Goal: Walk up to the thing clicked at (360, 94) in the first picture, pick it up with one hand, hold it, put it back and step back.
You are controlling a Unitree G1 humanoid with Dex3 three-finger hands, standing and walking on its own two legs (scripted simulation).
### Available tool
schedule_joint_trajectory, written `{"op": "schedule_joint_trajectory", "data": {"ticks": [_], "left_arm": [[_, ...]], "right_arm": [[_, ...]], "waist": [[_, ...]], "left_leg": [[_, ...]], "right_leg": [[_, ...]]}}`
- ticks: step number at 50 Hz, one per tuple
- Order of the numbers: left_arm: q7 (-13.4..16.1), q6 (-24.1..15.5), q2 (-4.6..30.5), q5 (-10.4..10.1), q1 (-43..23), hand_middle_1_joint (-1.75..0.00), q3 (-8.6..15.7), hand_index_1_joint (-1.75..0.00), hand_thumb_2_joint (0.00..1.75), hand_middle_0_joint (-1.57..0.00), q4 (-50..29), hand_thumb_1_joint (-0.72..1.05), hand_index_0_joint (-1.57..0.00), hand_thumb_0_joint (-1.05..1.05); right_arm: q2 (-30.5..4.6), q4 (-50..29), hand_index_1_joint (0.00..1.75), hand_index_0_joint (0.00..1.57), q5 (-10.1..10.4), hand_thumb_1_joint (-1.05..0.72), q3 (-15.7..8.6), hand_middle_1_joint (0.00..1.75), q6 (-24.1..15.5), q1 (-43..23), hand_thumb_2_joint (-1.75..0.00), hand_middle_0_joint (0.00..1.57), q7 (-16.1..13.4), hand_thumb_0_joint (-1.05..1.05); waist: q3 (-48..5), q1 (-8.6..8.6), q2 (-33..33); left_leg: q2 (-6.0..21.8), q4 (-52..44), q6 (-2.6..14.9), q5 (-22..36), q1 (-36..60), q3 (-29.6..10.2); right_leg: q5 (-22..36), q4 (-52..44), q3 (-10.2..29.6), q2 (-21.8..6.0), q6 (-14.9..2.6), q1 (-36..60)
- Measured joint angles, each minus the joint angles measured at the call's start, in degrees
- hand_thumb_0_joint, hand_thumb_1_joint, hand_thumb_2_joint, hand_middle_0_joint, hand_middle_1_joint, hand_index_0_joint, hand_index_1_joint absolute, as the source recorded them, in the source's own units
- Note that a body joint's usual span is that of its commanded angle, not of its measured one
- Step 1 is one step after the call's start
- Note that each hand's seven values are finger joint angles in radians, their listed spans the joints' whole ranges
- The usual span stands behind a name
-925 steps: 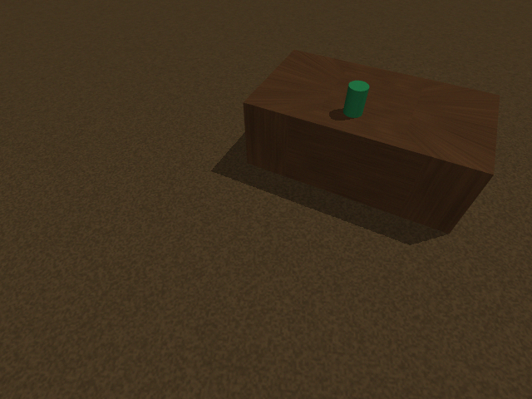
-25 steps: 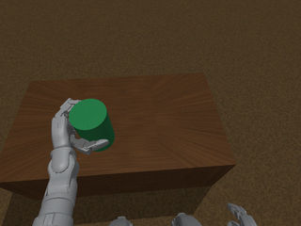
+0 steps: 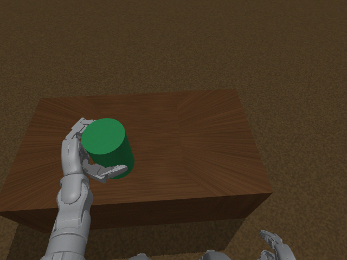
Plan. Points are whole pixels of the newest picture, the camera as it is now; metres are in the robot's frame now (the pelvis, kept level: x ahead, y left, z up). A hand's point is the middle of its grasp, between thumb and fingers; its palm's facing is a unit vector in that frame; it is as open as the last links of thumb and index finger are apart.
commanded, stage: hold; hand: left
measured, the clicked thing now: (111, 150) +0.35 +0.15 +0.06
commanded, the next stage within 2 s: none
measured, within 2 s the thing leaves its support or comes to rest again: neither
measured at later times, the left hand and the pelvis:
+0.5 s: hand (99, 151) +0.34 +0.17 +0.06, palm faces +0.17 -0.99 -0.01, open 11.8 cm; pelvis +0.00 +0.00 +0.00, yaw +0 degrees
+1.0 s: hand (102, 151) +0.34 +0.16 +0.06, palm faces +0.16 -0.99 +0.00, open 11.8 cm; pelvis +0.00 +0.00 +0.00, yaw +0 degrees
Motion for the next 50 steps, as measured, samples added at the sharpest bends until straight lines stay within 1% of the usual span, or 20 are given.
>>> {"op": "schedule_joint_trajectory", "data": {"ticks": [11,16,20,26,31,40,47,50], "left_arm": [[0.31,0.35,-0.32,0.25,0.82,-1.1,-0.32,-1.1,0.79,-0.67,-1.23,-0.61,-0.69,-0.01],[0.33,0.4,-0.3,0.35,0.32,-1.11,0.12,-1.1,0.79,-0.67,0.09,-0.61,-0.69,-0.01],[0.25,0.15,-0.07,0.57,0.87,-1.11,-0.07,-1.1,0.79,-0.67,-0.75,-0.61,-0.69,-0.01],[0.15,-0.27,-0.28,0.0,1.47,-1.11,-0.67,-1.11,0.79,-0.67,-1.32,-0.61,-0.69,-0.01],[0.34,0.26,-0.4,0.25,1.09,-1.11,-1.05,-1.11,0.79,-0.67,-1.4,-0.61,-0.69,-0.01],[0.6,0.34,-0.41,0.37,1.29,-1.11,-0.81,-1.11,0.79,-0.66,-1.67,-0.61,-0.68,-0.01],[0.43,0.51,-0.74,0.15,1.2,-1.11,-1.12,-1.11,0.79,-0.66,-1.24,-0.61,-0.68,-0.01],[0.66,0.49,-0.94,0.42,1.44,-1.11,-1.29,-1.11,0.79,-0.66,-1.7,-0.61,-0.68,-0.01]], "right_arm": [[0.06,-0.01,0.3,0.21,-0.05,-0.92,0.15,0.3,-0.24,-0.23,-0.9,0.2,-0.24,0.01],[0.18,0.03,0.3,0.21,-0.07,-0.92,0.09,0.3,-0.37,-0.48,-0.9,0.2,-0.11,0.01],[0.12,-0.14,0.3,0.21,-0.11,-0.92,-0.02,0.3,-0.53,-0.4,-0.9,0.2,0.03,0.01],[0.09,0.4,0.3,0.21,0.06,-0.92,0.16,0.3,-0.64,-0.01,-0.9,0.2,-0.04,0.01],[0.27,0.38,0.3,0.21,0.01,-0.92,0.14,0.3,-0.71,-0.05,-0.9,0.2,-0.01,0.01],[0.37,0.18,0.3,0.21,0.12,-0.92,0.19,0.3,-0.55,0.13,-0.9,0.2,0.15,0.01],[0.28,0.3,0.3,0.21,0.02,-0.92,0.05,0.3,-0.6,0.11,-0.9,0.2,0.19,0.01],[0.24,0.07,0.3,0.21,-0.01,-0.92,0.01,0.3,-0.47,0.09,-0.9,0.2,0.2,0.01]], "waist": [[0.31,0.08,-0.16],[0.28,-0.03,-0.34],[0.65,0.07,-0.29],[0.29,0.21,-0.07],[0.47,0.21,-0.09],[0.42,0.25,-0.01],[0.32,0.21,-0.08],[0.6,0.27,-0.21]], "left_leg": [[-0.11,-0.79,0.08,0.43,1.02,0.03],[-0.14,-0.8,0.12,0.58,0.72,0.04],[-0.16,-0.77,0.17,0.58,0.81,0.16],[-0.28,-0.81,0.33,0.47,1.04,0.07],[-0.26,-0.71,0.37,0.37,1.21,0.13],[-0.26,-1.16,0.43,0.4,1.73,0.35],[-0.29,-1.03,0.41,0.4,1.41,0.19],[-0.26,-1.11,0.36,0.46,1.53,0.22]], "right_leg": [[0.38,-0.74,0.02,-0.09,0.09,1.02],[0.58,-0.83,0.03,-0.11,0.11,0.76],[0.65,-0.85,0.17,-0.13,0.15,0.82],[0.57,-1.06,0.07,-0.24,0.32,1.2],[0.58,-1.1,0.14,-0.22,0.37,1.4],[0.65,-1.49,0.35,-0.21,0.43,1.81],[0.6,-1.36,0.21,-0.23,0.41,1.55],[0.64,-1.38,0.24,-0.21,0.37,1.62]]}}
